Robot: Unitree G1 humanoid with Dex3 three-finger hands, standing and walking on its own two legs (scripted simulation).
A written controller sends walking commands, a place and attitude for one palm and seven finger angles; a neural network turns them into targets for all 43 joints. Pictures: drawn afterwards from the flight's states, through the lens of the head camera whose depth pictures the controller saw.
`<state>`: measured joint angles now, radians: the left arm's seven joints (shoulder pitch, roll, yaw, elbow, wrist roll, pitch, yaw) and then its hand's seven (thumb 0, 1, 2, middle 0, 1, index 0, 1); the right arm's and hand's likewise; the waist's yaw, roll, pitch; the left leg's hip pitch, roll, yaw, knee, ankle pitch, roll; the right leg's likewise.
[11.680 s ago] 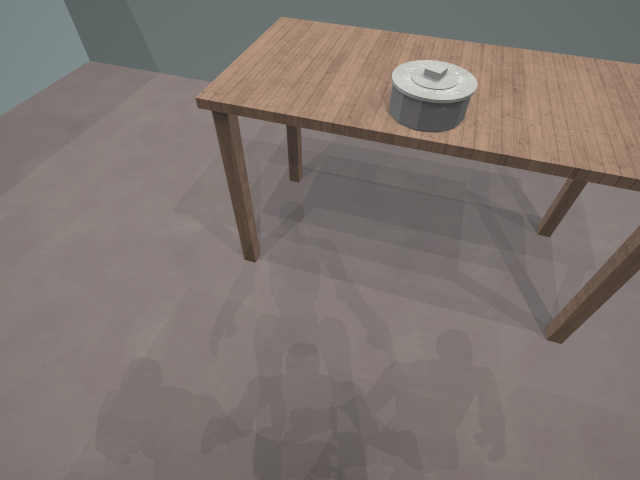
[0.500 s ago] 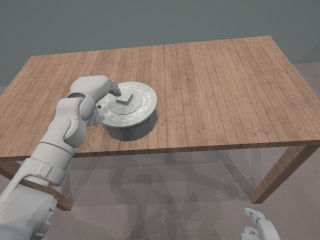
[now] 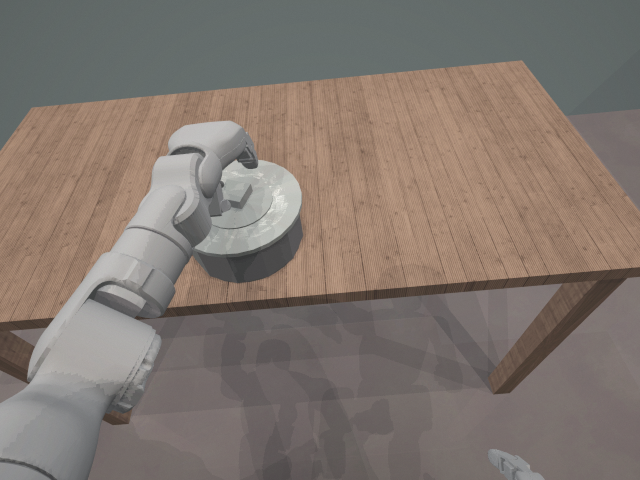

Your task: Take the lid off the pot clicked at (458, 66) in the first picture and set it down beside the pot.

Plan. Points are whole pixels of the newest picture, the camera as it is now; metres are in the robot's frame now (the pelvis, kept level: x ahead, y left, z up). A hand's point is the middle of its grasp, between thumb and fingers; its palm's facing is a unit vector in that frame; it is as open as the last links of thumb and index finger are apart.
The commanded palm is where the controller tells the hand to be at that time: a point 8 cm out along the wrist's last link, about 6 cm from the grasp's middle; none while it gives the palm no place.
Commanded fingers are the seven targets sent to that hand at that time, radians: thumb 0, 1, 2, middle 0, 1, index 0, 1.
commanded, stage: move the open hand above the knob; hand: left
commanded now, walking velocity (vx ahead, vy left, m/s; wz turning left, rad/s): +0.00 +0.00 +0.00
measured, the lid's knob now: (234, 194) +0.51 +0.13 +0.06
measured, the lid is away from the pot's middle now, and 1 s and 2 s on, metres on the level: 0.00 0.00 0.00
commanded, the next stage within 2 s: lower the open fingers around the knob in 0.82 s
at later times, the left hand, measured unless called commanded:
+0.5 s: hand (218, 173) +0.48 +0.13 +0.13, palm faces -0.27 -0.06 -0.96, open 10.1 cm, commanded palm +0.47 +0.13 +0.19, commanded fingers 0.00 -0.31 1.44 -0.83 -0.08 -0.83 -0.08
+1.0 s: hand (221, 170) +0.49 +0.13 +0.13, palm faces -0.31 -0.06 -0.95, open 10.1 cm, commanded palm +0.48 +0.13 +0.19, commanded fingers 0.00 -0.31 1.44 -0.83 -0.08 -0.83 -0.08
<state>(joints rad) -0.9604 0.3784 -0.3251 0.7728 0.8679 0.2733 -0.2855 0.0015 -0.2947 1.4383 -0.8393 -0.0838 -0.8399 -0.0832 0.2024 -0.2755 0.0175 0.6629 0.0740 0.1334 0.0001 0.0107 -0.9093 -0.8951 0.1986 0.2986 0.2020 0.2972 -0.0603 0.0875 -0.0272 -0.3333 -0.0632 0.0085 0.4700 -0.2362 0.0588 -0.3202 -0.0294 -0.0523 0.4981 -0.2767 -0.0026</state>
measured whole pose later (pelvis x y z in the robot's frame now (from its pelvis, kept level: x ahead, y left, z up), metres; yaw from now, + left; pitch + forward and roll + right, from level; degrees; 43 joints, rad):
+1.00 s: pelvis +0.01 +0.00 +0.00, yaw -1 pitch +8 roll +0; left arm -1.06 0.38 -0.28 0.97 0.89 0.26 -0.26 0.00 -0.29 1.44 -0.84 -0.08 -0.84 -0.08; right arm 0.26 -0.28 0.01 0.69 0.07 0.11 -0.02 0.01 -0.91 -0.89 0.20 0.30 0.20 0.30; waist -0.09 0.07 -0.06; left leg -0.36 -0.06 0.03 0.46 -0.24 0.06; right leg -0.35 -0.02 -0.03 0.48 -0.27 0.00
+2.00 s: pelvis +0.01 +0.00 +0.00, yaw -2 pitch +10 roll +0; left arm -1.03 0.37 -0.27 1.07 0.90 0.22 -0.18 0.00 -0.26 1.38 -0.81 -0.18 -0.79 -0.17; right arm 0.31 -0.28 0.00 0.72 0.07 0.10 -0.03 0.01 -0.91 -0.89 0.20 0.30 0.20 0.30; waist -0.11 0.07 -0.07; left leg -0.41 -0.04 0.04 0.49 -0.25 0.06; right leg -0.40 -0.01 -0.02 0.49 -0.27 0.00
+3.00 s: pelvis +0.01 +0.00 +0.00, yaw -2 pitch +10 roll +0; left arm -1.03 0.36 -0.27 1.07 0.90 0.22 -0.18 0.01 0.23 0.74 -0.71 -0.99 -0.65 -0.95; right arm 0.29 -0.27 0.00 0.72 0.07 0.09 -0.03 0.01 -0.91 -0.89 0.20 0.30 0.20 0.30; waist -0.10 0.06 -0.08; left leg -0.41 -0.04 0.04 0.49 -0.26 0.06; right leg -0.40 -0.01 -0.02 0.49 -0.27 0.00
